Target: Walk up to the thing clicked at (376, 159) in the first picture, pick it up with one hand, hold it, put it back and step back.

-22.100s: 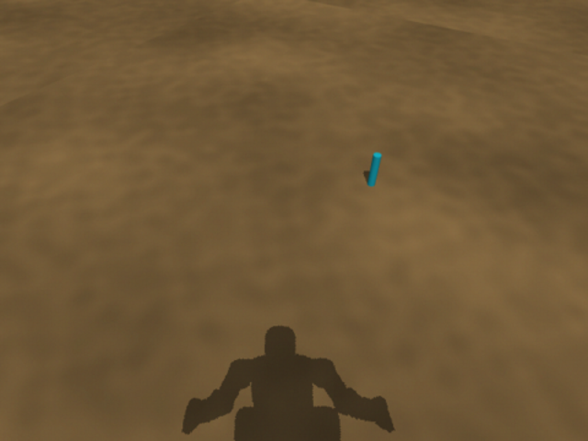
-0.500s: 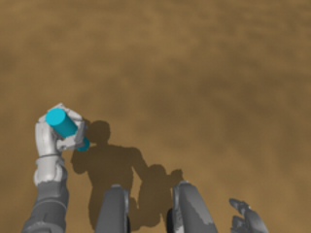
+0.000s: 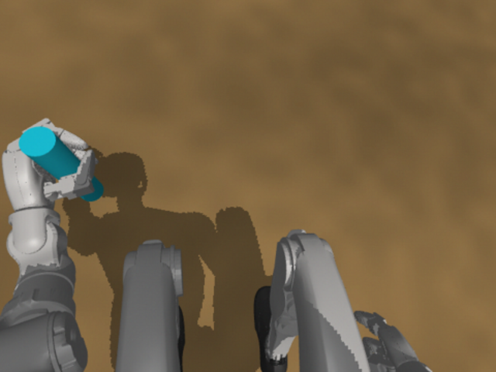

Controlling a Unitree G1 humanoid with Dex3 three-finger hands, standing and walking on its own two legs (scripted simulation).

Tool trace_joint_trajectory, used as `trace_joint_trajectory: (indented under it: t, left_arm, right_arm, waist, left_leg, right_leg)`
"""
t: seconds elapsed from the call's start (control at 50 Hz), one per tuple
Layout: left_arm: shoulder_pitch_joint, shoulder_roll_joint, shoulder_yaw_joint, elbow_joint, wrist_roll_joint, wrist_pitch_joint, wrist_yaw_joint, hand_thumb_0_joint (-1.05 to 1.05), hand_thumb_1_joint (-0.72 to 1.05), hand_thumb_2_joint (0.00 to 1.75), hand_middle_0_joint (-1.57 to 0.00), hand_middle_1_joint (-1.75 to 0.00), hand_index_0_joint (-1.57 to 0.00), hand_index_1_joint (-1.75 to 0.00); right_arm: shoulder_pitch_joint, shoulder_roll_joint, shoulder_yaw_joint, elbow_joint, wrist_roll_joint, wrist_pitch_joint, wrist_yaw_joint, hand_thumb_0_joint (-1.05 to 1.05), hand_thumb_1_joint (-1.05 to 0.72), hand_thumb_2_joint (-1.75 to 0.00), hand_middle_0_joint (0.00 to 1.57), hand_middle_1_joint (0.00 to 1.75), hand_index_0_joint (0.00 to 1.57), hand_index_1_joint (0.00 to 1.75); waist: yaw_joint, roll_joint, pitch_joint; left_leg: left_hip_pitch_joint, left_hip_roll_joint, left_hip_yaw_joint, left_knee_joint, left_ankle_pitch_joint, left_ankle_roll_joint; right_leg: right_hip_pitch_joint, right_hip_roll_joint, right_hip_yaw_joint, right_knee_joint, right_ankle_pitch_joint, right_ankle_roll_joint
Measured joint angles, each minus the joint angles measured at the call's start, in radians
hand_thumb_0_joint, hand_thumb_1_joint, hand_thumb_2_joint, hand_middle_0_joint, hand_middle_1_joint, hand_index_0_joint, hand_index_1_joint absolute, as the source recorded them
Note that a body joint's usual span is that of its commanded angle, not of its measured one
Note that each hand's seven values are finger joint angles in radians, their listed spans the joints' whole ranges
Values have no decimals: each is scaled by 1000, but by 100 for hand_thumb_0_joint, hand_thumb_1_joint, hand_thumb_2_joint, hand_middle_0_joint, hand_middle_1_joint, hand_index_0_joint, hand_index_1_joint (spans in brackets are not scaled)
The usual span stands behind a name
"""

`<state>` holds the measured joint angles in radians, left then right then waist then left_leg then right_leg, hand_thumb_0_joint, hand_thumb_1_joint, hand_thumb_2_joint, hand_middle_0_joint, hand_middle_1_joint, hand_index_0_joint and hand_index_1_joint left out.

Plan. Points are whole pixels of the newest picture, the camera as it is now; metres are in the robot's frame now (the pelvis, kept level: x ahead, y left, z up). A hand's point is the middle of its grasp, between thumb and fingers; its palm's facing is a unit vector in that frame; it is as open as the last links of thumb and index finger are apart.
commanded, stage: crouch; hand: left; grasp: from the side
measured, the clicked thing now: (70, 170) +0.43 +0.25 -0.06
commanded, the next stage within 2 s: lower in 0.76 s
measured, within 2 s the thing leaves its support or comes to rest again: neither
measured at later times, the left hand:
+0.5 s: hand (91, 173) +0.46 +0.25 -0.14, palm faces +0.21 -0.98 +0.00, open 5.2 cm
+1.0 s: hand (96, 183) +0.45 +0.25 -0.19, palm faces +0.21 -0.98 +0.00, open 5.2 cm
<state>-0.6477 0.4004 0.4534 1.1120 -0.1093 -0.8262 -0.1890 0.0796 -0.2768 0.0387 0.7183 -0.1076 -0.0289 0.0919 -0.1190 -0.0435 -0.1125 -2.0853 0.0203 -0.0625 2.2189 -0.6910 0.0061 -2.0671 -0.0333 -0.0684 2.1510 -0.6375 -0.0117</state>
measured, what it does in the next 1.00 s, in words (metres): lowers itself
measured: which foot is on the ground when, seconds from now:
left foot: down 0.00-1.00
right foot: down 0.00-1.00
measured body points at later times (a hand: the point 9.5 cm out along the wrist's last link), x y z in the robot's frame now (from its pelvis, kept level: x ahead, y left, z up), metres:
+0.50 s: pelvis +0.00 +0.01 -0.07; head +0.22 +0.08 +0.32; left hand +0.44 +0.30 -0.13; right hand +0.09 -0.27 -0.17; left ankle +0.09 +0.12 -0.36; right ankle +0.11 -0.12 -0.36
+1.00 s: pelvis +0.00 +0.01 -0.09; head +0.23 +0.10 +0.29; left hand +0.44 +0.30 -0.19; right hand +0.11 -0.27 -0.18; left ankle +0.09 +0.12 -0.36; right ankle +0.11 -0.12 -0.36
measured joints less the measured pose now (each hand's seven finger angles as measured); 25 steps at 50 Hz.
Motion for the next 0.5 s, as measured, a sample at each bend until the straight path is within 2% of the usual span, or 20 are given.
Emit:
trace_joint_trajectory:
  t: [0.14, 0.28, 0.38, 0.5]
  left_arm:
    - [-61, 49, 27, 63, 9, 17, -3, 3, 15, 116, -103, -117, -104, -115]
    - [-51, 66, 65, 58, 10, 25, 11, 3, 15, 116, -103, -117, -104, -115]
    - [-36, 85, 70, 33, 17, 18, 18, 3, 15, 116, -103, -117, -104, -115]
    - [-35, 112, 73, 40, 5, 1, 8, 3, 15, 116, -103, -117, -104, -115]
  right_arm:
    - [5, -8, 37, -4, -10, 5, 3, 1, -90, -91, 20, 30, 20, 29]
    - [14, -17, 72, -6, -25, 18, 12, 1, -89, -90, 21, 30, 20, 30]
    - [8, -20, 87, -3, -38, 27, 13, 1, -89, -91, 21, 30, 20, 30]
    - [-14, -34, 104, -4, -51, 31, 15, 0, -90, -91, 21, 30, 20, 30]
  waist:
    - [-27, 2, 40]
    - [-42, -2, 78]
    - [-49, -14, 99]
    - [-55, -19, 119]
  left_leg:
    - [-78, 0, -16, 98, 11, 7]
    - [-128, 0, -34, 166, 6, 10]
    - [-149, -1, -45, 199, -1, 8]
    - [-163, -2, -61, 235, -10, 8]
  right_leg:
    - [-66, 1, -12, 80, 18, 6]
    - [-107, 3, -26, 133, 19, 9]
    - [-123, 3, -36, 160, 15, 8]
    - [-131, 4, -49, 184, 11, 10]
